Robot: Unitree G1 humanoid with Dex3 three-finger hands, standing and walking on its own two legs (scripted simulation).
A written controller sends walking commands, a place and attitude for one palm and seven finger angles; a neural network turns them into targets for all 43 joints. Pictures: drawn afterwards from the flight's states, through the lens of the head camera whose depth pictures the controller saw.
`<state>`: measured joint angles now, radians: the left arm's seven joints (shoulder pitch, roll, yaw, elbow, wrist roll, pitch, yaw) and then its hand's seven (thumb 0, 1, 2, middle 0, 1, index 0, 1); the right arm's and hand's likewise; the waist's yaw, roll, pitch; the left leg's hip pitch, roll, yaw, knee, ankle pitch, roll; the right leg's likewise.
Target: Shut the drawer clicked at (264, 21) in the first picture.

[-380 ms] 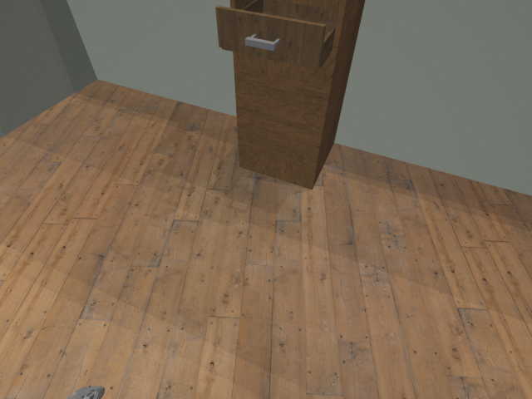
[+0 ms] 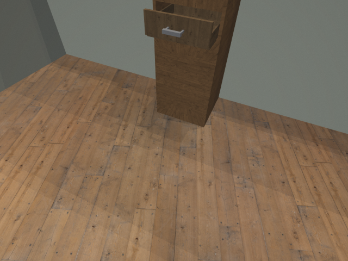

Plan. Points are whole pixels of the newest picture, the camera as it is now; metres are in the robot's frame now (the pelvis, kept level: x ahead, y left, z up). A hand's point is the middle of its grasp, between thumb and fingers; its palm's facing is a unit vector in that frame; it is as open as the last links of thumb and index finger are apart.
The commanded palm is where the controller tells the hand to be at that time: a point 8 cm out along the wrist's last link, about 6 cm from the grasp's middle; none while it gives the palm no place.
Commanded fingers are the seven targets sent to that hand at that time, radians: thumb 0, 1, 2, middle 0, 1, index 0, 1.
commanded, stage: stand and wait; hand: left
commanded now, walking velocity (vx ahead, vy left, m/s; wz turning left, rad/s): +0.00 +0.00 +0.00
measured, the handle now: (173, 31) +1.18 +0.09 +0.03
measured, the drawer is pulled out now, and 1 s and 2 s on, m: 0.15 0.15 0.15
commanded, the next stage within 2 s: look at it before walking up in 0.44 s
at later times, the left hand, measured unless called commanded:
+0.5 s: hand out of the picture +0.05 +0.24 -0.15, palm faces -0.01 -0.94 -0.34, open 7.4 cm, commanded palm none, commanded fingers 0.00 0.90 0.90 -0.20 -0.30 -0.20 -0.30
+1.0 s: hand out of the picture +0.05 +0.24 -0.15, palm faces -0.02 -0.95 -0.32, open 7.4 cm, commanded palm none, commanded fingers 0.00 0.90 0.90 -0.20 -0.30 -0.20 -0.30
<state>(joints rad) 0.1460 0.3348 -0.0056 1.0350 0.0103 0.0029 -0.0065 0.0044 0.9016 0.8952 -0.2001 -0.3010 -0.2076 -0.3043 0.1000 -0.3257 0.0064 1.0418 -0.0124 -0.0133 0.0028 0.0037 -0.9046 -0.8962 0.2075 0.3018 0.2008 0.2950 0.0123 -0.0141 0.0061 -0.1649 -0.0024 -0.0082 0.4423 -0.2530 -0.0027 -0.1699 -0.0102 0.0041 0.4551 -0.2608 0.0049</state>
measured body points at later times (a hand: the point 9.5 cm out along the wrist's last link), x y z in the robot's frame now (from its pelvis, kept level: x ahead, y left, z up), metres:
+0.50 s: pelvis -0.02 -0.01 +0.00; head -0.02 -0.01 +0.45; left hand +0.05 +0.29 -0.13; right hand +0.06 -0.30 -0.13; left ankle -0.01 +0.12 -0.74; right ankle -0.01 -0.12 -0.74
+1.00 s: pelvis -0.01 -0.01 +0.00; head -0.01 -0.01 +0.45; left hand +0.05 +0.29 -0.13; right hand +0.06 -0.30 -0.13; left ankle -0.01 +0.12 -0.74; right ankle -0.01 -0.12 -0.74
